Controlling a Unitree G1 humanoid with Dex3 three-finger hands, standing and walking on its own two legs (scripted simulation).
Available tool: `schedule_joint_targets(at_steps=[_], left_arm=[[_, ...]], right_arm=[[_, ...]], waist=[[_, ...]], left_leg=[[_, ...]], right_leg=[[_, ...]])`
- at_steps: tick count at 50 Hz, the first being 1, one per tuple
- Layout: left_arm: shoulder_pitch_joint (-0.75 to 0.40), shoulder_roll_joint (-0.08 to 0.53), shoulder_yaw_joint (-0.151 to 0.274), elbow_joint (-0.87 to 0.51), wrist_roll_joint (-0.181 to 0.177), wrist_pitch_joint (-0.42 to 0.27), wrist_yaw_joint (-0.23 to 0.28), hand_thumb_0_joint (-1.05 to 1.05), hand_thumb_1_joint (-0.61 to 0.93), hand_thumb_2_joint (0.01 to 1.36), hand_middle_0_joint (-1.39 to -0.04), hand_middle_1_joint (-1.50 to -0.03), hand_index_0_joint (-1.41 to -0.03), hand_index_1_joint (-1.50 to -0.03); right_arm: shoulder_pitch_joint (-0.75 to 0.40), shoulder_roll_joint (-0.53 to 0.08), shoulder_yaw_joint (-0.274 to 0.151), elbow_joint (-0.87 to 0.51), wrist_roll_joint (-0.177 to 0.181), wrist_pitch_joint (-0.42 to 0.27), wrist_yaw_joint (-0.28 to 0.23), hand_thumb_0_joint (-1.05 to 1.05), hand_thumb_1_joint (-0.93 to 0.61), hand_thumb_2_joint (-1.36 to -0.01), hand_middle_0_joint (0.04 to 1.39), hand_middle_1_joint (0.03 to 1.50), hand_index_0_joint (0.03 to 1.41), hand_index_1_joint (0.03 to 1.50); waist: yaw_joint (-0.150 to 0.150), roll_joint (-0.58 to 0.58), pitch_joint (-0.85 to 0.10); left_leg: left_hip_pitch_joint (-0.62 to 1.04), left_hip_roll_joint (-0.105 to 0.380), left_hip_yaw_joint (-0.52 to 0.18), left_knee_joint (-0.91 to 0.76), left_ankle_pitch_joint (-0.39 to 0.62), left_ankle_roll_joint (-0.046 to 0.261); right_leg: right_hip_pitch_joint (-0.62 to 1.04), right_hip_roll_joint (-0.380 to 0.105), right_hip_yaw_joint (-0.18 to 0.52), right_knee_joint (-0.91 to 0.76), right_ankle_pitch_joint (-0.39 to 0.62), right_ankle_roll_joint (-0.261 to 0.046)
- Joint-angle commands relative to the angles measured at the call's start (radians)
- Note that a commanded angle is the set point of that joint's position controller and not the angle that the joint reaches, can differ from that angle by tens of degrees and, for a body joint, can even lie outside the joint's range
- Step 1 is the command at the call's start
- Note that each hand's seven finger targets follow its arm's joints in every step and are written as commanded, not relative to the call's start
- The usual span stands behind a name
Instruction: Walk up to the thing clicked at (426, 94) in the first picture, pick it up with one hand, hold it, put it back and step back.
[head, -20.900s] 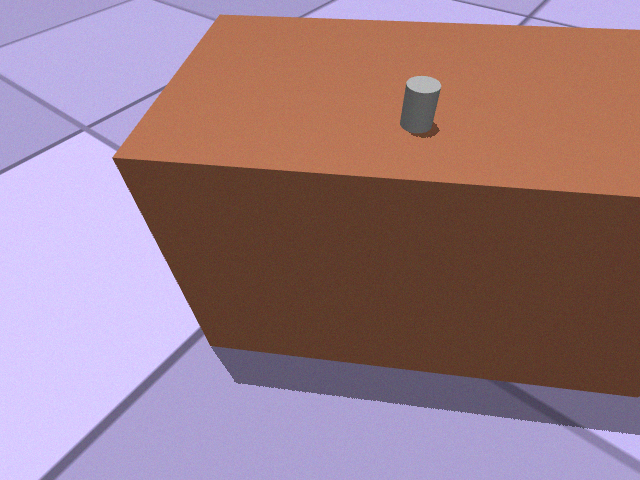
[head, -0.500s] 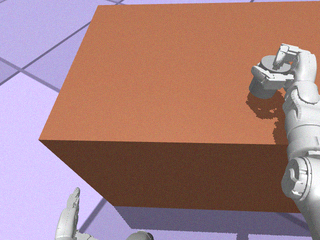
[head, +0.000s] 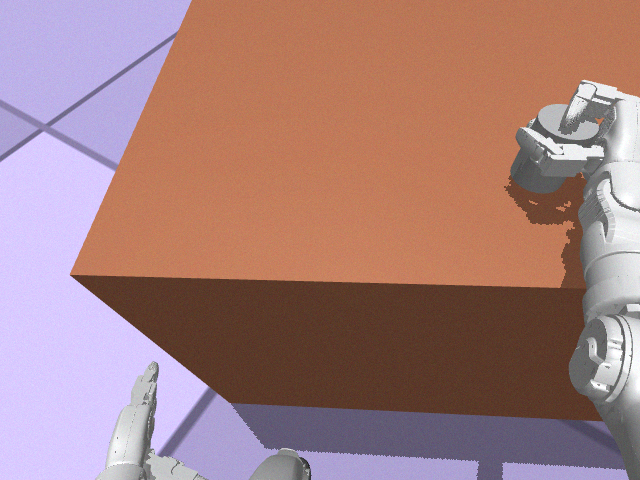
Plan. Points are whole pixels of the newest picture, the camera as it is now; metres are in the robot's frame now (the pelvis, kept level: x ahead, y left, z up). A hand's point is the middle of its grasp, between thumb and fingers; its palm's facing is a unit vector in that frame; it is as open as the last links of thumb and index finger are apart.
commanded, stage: loosen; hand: right
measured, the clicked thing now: (550, 150) +0.50 -0.20 +0.11
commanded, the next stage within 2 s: lower in 0.42 s
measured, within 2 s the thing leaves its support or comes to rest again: rests again in 1.40 s
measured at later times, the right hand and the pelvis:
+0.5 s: hand (562, 134) +0.50 -0.20 +0.14, palm faces +0.16 +0.99 +0.00, open 6.2 cm; pelvis +0.00 +0.00 +0.00, yaw +0 degrees
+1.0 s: hand (559, 140) +0.50 -0.21 +0.13, palm faces +0.15 +0.99 +0.00, open 7.4 cm; pelvis -0.01 +0.00 -0.01, yaw -1 degrees
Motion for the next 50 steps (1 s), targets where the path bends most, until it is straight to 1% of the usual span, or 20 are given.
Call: schedule_joint_targets(at_steps=[1,3,4,7,9,12,14,16,19,21,22,24,28,31,34,37,40,43,46,50], left_arm=[[0.113,0.048,0.001,0.030,-0.023,-0.028,-0.013,0.000,-0.508,0.017,-0.047,-0.051,-0.064,-0.033],[-0.244,0.243,0.132,-0.409,-0.013,-0.076,0.016,0.000,-0.525,0.025,-0.048,-0.045,-0.058,-0.033],[-0.102,0.196,0.109,-0.327,0.000,-0.066,0.012,0.000,-0.518,0.024,-0.045,-0.044,-0.058,-0.030],[0.155,0.042,0.008,0.056,-0.025,-0.021,-0.011,0.000,-0.516,0.024,-0.050,-0.052,-0.064,-0.037],[-0.260,0.240,0.128,-0.468,-0.012,-0.082,0.018,0.000,-0.526,0.028,-0.049,-0.047,-0.059,-0.036],[0.268,0.060,0.035,0.124,-0.009,-0.006,-0.004,0.000,-0.544,0.047,-0.048,-0.043,-0.047,-0.044],[-0.176,0.164,0.087,-0.357,-0.026,-0.064,0.002,0.000,-0.561,0.052,-0.052,-0.043,-0.043,-0.052],[-0.050,0.201,0.113,-0.344,0.002,-0.053,0.008,0.000,-0.522,0.028,-0.044,-0.044,-0.055,-0.032],[0.152,0.060,0.014,-0.048,-0.020,-0.020,-0.017,0.000,-0.519,0.026,-0.048,-0.051,-0.061,-0.038],[-0.165,0.212,0.111,-0.442,-0.007,-0.066,0.006,0.000,-0.536,0.038,-0.051,-0.048,-0.055,-0.043],[-0.003,0.203,0.122,-0.321,0.004,-0.053,0.007,0.000,-0.528,0.032,-0.047,-0.047,-0.056,-0.037],[0.209,0.072,0.034,0.003,-0.004,-0.013,-0.012,0.000,-0.520,0.027,-0.046,-0.048,-0.060,-0.033],[-0.049,0.198,0.108,-0.356,0.005,-0.058,0.008,0.000,-0.562,0.061,-0.057,-0.050,-0.051,-0.056],[0.133,0.056,-0.006,-0.082,-0.014,-0.023,-0.015,0.000,-0.546,0.045,-0.049,-0.044,-0.049,-0.044],[-0.014,0.203,0.109,-0.349,0.005,-0.053,0.011,0.000,-0.532,0.036,-0.047,-0.046,-0.055,-0.037],[0.133,0.054,-0.006,-0.092,-0.013,-0.020,-0.019,0.000,-0.551,0.049,-0.049,-0.043,-0.045,-0.046],[-0.001,0.173,0.077,-0.342,0.006,-0.048,0.000,0.000,-0.535,0.040,-0.048,-0.047,-0.055,-0.040],[0.132,0.090,0.018,-0.145,-0.011,-0.027,-0.012,0.000,-0.551,0.049,-0.050,-0.044,-0.047,-0.046],[-0.045,0.163,0.066,-0.386,-0.002,-0.056,0.006,0.000,-0.581,0.073,-0.054,-0.045,-0.039,-0.062],[0.036,0.136,0.045,-0.289,-0.013,-0.045,-0.001,0.000,-0.561,0.055,-0.052,-0.044,-0.046,-0.051]], right_arm=[[-0.114,-0.051,0.045,0.188,0.030,0.012,0.032,0.000,-0.246,-1.034,1.270,1.216,1.281,1.217],[-0.644,-0.429,-0.112,-0.405,0.014,-0.084,0.005,0.000,-0.186,-1.015,1.242,1.196,1.256,1.196],[-0.791,-0.394,-0.048,-0.560,0.014,-0.094,0.015,0.000,-0.112,-0.941,1.245,1.156,1.257,1.156],[-0.208,-0.094,0.028,0.088,0.041,-0.005,0.033,0.000,-0.132,-0.902,1.201,1.103,1.211,1.103],[-0.774,-0.461,-0.113,-0.567,0.017,-0.102,-0.001,0.000,-0.135,-0.943,1.192,1.128,1.204,1.128],[-0.101,-0.026,0.080,0.140,0.006,0.038,0.025,0.000,-0.249,-0.976,1.274,1.173,1.274,1.173],[-0.397,-0.192,-0.018,-0.098,0.029,-0.028,0.012,0.000,-0.369,-1.136,1.293,1.298,1.302,1.298],[-0.740,-0.404,-0.054,-0.473,-0.002,-0.072,0.004,0.000,-0.209,-1.057,1.264,1.225,1.269,1.225],[-0.249,-0.118,0.032,0.071,0.016,-0.010,0.026,0.000,-0.196,-0.875,1.200,1.074,1.199,1.074],[-0.698,-0.395,-0.078,-0.436,0.012,-0.088,0.005,0.000,-0.127,-0.859,1.161,1.053,1.165,1.053],[-0.722,-0.346,-0.013,-0.440,0.003,-0.080,0.012,0.000,-0.060,-0.779,1.158,1.002,1.159,1.003],[-0.206,-0.043,0.081,0.165,0.000,0.007,0.030,0.000,-0.048,-0.687,1.163,0.939,1.157,0.940],[-0.762,-0.377,-0.041,-0.423,-0.002,-0.082,0.011,0.000,0.017,-0.748,1.184,0.996,1.193,0.997],[-0.267,-0.109,0.035,0.108,0.014,-0.016,0.035,0.000,-0.053,-0.765,1.100,0.957,1.094,0.958],[-0.743,-0.415,-0.056,-0.391,-0.006,-0.098,0.012,0.000,-0.018,-0.787,1.152,0.991,1.150,0.992],[-0.268,-0.118,0.025,0.134,0.013,-0.019,0.041,0.000,-0.101,-0.775,1.080,0.960,1.077,0.961],[-0.724,-0.395,-0.052,-0.342,-0.005,-0.089,0.024,0.000,0.004,-0.746,1.137,0.953,1.132,0.954],[-0.309,-0.159,0.029,0.096,0.000,-0.025,0.043,0.000,-0.017,-0.689,1.057,0.884,1.051,0.885],[-0.699,-0.316,0.000,-0.306,0.006,-0.084,0.033,0.000,-0.048,-0.659,1.112,0.900,1.106,0.901],[-0.441,-0.251,-0.011,-0.076,0.014,-0.049,0.037,0.000,0.117,-0.540,0.929,0.748,0.926,0.748]], waist=[[0.011,0.064,-0.092],[-0.015,-0.055,-0.732],[-0.012,-0.166,-0.776],[0.008,0.046,-0.090],[-0.026,-0.104,-0.810],[0.018,0.025,-0.027],[0.022,0.034,-0.414],[-0.014,-0.160,-0.697],[0.002,-0.021,-0.173],[-0.007,-0.118,-0.728],[0.013,-0.185,-0.687],[0.014,-0.043,-0.138],[-0.002,-0.155,-0.691],[0.017,0.039,-0.163],[0.008,-0.162,-0.686],[0.025,0.013,-0.155],[0.001,-0.160,-0.634],[0.022,-0.030,-0.237],[0.022,-0.107,-0.594],[0.016,-0.057,-0.401]], left_leg=[[0.203,-0.038,0.044,-0.048,0.173,0.041],[0.479,-0.012,0.003,-0.002,0.352,0.032],[0.465,-0.012,0.008,0.011,0.372,0.037],[0.186,-0.029,0.033,-0.049,0.152,0.037],[0.469,-0.008,-0.001,0.010,0.338,0.033],[0.150,-0.042,0.052,-0.032,0.146,0.043],[0.300,-0.021,0.021,-0.017,0.212,0.037],[0.402,-0.015,0.014,0.015,0.305,0.036],[0.184,-0.033,0.039,-0.015,0.165,0.043],[0.372,-0.024,0.023,0.025,0.302,0.039],[0.333,-0.028,0.031,0.029,0.302,0.045],[0.146,-0.038,0.048,-0.003,0.147,0.047],[0.361,-0.021,0.020,0.025,0.273,0.040],[0.178,-0.035,0.040,-0.014,0.131,0.038],[0.352,-0.020,0.018,0.038,0.300,0.041],[0.162,-0.033,0.033,-0.009,0.135,0.040],[0.341,-0.018,0.014,0.030,0.250,0.041],[0.184,-0.034,0.039,0.004,0.147,0.041],[0.316,-0.023,0.021,0.025,0.217,0.036],[0.258,-0.024,0.023,0.007,0.182,0.035]], right_leg=[[-0.011,0.038,0.014,-0.087,0.284,-0.023],[0.162,0.034,-0.008,-0.069,0.369,-0.021],[0.246,0.040,-0.019,-0.059,0.419,-0.013],[-0.039,0.045,0.006,-0.078,0.219,-0.035],[0.221,0.037,-0.010,-0.054,0.372,-0.021],[0.000,0.044,0.012,-0.075,0.270,-0.020],[0.051,0.031,0.012,-0.071,0.259,-0.031],[0.205,0.038,-0.014,-0.048,0.371,-0.015],[0.016,0.038,0.014,-0.065,0.289,-0.018],[0.217,0.024,0.007,-0.038,0.403,-0.010],[0.263,0.027,0.004,-0.031,0.450,-0.004],[0.028,0.037,0.013,-0.059,0.302,-0.009],[0.208,0.033,-0.003,-0.034,0.363,-0.013],[-0.022,0.036,0.016,-0.054,0.232,-0.026],[0.199,0.036,-0.005,-0.020,0.386,-0.014],[-0.049,0.039,0.011,-0.045,0.223,-0.026],[0.149,0.039,-0.007,-0.024,0.316,-0.017],[0.008,0.036,0.014,-0.043,0.243,-0.019],[0.129,0.033,-0.004,-0.022,0.278,-0.020],[0.047,0.037,0.004,-0.036,0.245,-0.024]])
